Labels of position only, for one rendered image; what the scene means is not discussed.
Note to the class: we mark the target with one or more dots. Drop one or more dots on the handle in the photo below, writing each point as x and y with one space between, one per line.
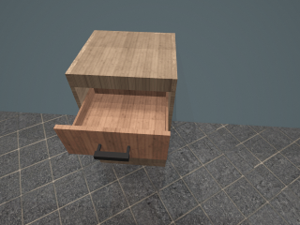
112 156

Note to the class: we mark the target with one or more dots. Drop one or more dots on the cabinet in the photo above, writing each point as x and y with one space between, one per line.
126 60

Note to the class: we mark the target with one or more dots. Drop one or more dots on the drawer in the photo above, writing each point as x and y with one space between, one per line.
118 118

